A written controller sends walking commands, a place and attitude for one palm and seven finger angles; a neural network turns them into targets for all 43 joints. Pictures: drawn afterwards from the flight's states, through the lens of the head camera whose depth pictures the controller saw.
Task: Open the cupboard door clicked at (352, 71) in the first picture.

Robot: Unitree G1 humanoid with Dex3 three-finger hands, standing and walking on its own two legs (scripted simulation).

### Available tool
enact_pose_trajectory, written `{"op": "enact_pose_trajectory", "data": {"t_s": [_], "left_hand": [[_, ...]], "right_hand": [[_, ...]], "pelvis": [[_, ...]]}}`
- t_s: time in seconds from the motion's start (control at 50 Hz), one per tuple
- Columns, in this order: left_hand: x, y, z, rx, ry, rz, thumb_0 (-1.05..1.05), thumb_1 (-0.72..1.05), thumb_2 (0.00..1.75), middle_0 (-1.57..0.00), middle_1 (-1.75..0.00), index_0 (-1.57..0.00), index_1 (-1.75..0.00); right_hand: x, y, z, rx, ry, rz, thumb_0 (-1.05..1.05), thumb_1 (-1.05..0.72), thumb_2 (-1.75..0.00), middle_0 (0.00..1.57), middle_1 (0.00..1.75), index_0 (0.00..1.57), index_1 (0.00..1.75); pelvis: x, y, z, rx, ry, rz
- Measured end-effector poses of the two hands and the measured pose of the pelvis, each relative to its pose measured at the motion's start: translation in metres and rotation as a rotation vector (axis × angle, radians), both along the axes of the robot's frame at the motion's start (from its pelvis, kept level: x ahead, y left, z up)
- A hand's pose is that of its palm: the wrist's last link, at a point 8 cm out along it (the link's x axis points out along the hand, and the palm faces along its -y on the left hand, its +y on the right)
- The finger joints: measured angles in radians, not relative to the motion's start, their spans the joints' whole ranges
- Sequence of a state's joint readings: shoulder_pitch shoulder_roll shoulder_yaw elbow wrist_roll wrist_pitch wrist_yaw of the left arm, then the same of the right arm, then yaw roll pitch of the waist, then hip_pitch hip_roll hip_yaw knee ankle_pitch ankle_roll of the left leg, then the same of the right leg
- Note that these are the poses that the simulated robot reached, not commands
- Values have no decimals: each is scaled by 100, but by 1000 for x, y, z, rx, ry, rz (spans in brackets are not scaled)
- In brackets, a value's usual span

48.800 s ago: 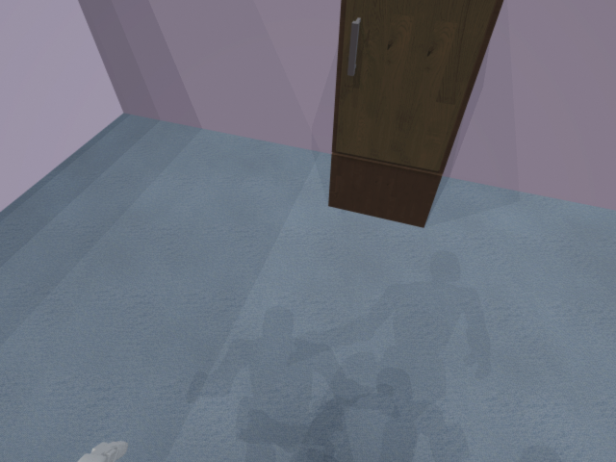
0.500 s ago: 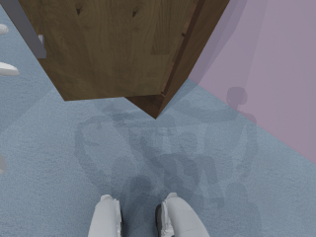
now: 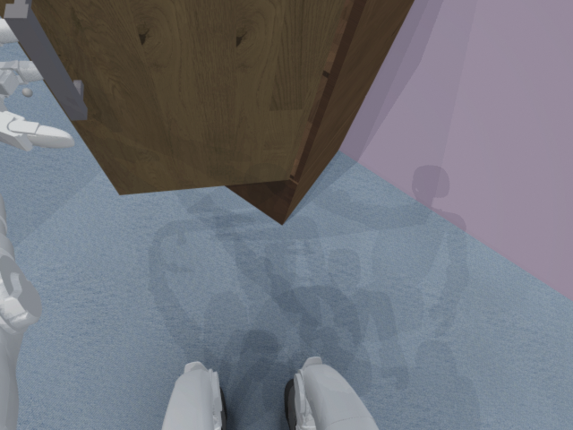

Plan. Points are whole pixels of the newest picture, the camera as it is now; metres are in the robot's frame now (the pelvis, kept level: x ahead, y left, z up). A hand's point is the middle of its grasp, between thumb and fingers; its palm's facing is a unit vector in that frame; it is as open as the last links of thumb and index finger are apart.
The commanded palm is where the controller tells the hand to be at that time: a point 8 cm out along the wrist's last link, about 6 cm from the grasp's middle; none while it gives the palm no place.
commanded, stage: slide the fingers in behind the handle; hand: left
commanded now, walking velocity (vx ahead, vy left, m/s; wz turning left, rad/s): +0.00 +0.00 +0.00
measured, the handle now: (54, 59) +0.58 +0.24 +0.08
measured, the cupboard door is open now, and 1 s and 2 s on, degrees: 44 44 43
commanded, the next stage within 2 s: close the thumb around the handle in 1.04 s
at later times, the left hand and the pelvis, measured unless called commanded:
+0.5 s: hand (59, 89) +0.53 +0.23 +0.08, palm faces +0.07 -1.00 -0.01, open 14.0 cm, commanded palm +0.51 +0.26 +0.07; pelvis +0.00 +0.00 +0.00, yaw +0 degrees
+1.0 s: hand (75, 87) +0.54 +0.22 +0.07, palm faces +0.07 -1.00 -0.02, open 13.8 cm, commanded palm +0.52 +0.25 +0.07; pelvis +0.00 -0.01 +0.00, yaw +0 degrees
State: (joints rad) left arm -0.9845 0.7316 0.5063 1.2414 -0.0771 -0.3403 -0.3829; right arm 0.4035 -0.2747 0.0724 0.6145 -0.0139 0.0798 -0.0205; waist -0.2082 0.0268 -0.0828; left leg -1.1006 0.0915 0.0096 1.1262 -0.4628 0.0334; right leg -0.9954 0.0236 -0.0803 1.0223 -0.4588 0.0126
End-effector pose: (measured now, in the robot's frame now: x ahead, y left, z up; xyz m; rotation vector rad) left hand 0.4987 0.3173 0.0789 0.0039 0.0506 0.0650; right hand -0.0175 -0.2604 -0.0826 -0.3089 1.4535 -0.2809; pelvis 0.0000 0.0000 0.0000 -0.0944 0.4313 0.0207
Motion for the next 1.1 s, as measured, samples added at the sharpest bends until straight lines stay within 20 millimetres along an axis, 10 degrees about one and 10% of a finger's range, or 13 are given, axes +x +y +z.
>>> {"op": "enact_pose_trajectory", "data": {"t_s": [1.1], "left_hand": [[15,-47,-4,7,-5,7,-1,-50,30,-30,-120,-34,-122]], "right_hand": [[-2,-10,-8,19,-2,-5,0,-91,-90,21,30,20,30]], "pelvis": [[1,-11,-3,13,10,2]]}}
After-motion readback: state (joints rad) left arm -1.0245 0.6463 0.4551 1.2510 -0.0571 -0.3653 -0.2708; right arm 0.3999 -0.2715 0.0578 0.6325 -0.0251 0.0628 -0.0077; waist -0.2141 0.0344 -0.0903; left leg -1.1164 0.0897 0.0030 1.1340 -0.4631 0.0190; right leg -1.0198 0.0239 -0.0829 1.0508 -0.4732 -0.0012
